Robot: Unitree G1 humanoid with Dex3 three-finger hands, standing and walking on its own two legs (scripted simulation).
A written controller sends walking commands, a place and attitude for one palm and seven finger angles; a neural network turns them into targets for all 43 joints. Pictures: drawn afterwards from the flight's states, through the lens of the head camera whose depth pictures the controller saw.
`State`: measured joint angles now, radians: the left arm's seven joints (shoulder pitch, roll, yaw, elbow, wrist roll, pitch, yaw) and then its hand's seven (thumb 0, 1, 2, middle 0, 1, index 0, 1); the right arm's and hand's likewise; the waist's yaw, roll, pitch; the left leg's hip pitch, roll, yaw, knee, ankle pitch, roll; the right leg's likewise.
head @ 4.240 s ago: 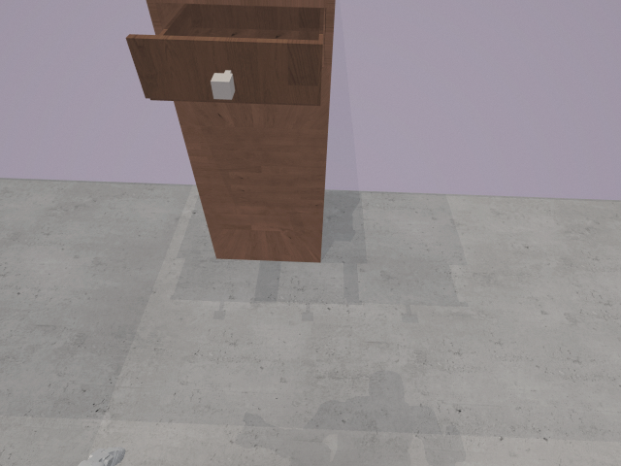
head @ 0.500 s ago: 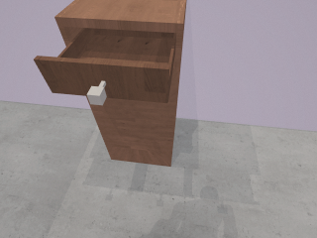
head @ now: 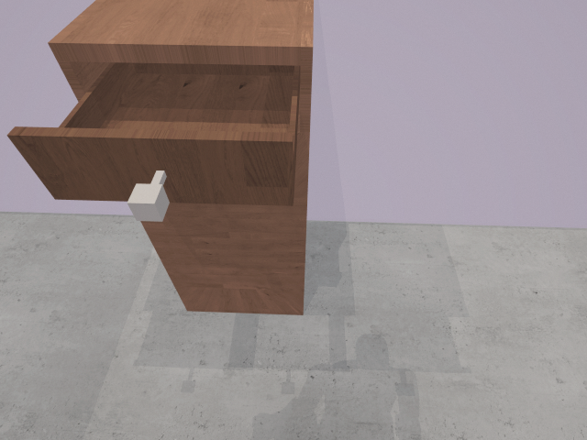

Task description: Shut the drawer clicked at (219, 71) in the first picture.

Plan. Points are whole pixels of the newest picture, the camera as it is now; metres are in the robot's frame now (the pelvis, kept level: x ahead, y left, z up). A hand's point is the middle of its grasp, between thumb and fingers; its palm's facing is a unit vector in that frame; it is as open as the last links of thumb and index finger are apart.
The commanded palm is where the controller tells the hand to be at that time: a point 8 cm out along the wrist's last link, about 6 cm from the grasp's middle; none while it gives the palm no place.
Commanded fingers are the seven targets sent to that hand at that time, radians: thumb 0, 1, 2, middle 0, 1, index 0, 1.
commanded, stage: come to a stop and stand still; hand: left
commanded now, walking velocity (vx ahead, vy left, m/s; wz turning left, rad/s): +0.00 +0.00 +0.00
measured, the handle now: (153, 192) +0.42 +0.21 +0.12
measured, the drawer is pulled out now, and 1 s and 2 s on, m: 0.20 0.20 0.20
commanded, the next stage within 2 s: look again from close up in 0.22 s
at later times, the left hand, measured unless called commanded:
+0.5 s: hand out of the picture -0.02 +0.18 -0.18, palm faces +0.03 -0.98 -0.19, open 7.3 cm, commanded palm none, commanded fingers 0.00 0.90 0.90 -0.20 -0.30 -0.20 -0.30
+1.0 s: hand out of the picture -0.01 +0.18 -0.17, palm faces +0.01 -0.98 -0.20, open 7.4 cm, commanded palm none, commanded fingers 0.00 0.90 0.90 -0.20 -0.30 -0.20 -0.30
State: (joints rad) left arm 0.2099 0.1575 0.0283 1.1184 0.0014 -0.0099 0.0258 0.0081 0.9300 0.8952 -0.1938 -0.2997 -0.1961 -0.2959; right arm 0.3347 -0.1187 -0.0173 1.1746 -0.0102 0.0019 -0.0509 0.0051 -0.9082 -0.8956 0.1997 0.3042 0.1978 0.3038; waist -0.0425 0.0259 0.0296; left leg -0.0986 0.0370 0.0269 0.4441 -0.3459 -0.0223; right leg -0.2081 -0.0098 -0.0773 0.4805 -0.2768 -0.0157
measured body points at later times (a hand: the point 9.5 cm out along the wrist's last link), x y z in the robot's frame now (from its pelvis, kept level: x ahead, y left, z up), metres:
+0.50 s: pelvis -0.01 +0.01 +0.00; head +0.00 +0.01 +0.44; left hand -0.02 +0.23 -0.16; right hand +0.01 -0.23 -0.16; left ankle -0.04 +0.12 -0.74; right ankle -0.01 -0.11 -0.74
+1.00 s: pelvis -0.01 +0.01 +0.00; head +0.01 +0.00 +0.45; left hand -0.01 +0.23 -0.16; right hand -0.03 -0.20 -0.17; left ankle -0.04 +0.12 -0.74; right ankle -0.01 -0.11 -0.74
